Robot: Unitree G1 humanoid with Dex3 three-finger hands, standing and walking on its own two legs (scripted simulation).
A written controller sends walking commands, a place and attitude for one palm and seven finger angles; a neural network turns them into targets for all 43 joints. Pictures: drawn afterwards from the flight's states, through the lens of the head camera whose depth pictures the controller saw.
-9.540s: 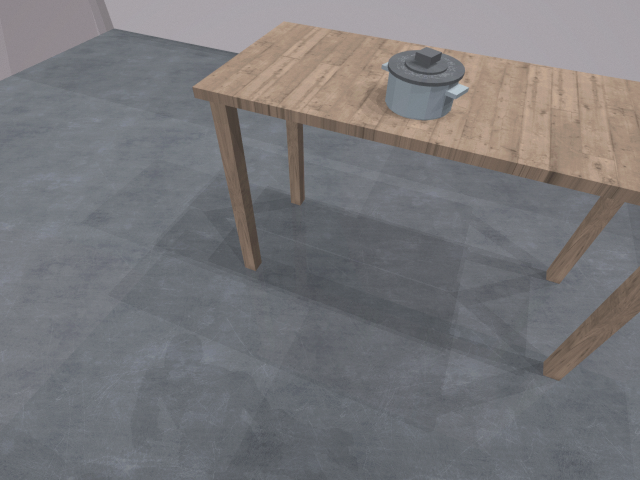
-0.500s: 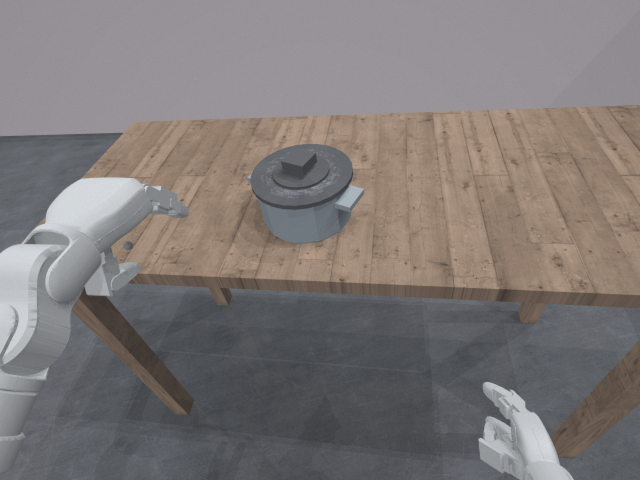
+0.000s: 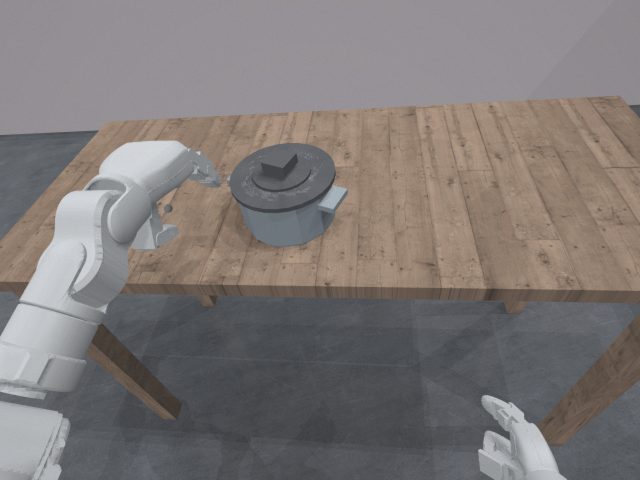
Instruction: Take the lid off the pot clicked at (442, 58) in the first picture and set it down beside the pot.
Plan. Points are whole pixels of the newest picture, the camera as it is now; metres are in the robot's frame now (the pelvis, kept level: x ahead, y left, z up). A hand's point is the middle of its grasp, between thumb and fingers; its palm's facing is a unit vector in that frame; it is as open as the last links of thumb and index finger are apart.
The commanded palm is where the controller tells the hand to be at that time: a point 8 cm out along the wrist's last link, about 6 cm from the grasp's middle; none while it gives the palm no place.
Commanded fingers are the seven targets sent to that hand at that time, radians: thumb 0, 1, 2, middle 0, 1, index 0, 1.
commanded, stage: move the open hand above the knob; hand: left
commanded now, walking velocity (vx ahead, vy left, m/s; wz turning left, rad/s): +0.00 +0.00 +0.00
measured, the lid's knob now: (279, 162) +0.55 +0.10 +0.12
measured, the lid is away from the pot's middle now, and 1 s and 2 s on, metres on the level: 0.00 0.00 0.00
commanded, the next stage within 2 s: lower the open fingers around the knob in 1.78 s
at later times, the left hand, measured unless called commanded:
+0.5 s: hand (217, 173) +0.44 +0.16 +0.19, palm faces -0.19 -0.02 -0.98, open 10.2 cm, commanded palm +0.42 +0.15 +0.25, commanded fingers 0.00 -0.36 1.55 -0.84 -0.08 -0.84 -0.08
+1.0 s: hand (258, 142) +0.50 +0.11 +0.19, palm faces -0.23 -0.02 -0.97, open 10.2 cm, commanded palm +0.50 +0.11 +0.25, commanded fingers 0.00 -0.36 1.55 -0.84 -0.08 -0.84 -0.08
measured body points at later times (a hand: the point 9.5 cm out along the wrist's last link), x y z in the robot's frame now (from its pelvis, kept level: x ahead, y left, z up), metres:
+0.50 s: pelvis +0.02 +0.00 +0.00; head +0.02 -0.04 +0.45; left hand +0.44 +0.15 +0.24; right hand +0.18 -0.24 -0.11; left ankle +0.02 +0.10 -0.74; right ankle +0.02 -0.11 -0.74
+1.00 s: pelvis +0.03 +0.01 +0.00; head +0.05 -0.03 +0.45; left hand +0.50 +0.11 +0.24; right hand +0.12 -0.25 -0.13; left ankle +0.02 +0.10 -0.74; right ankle +0.02 -0.11 -0.74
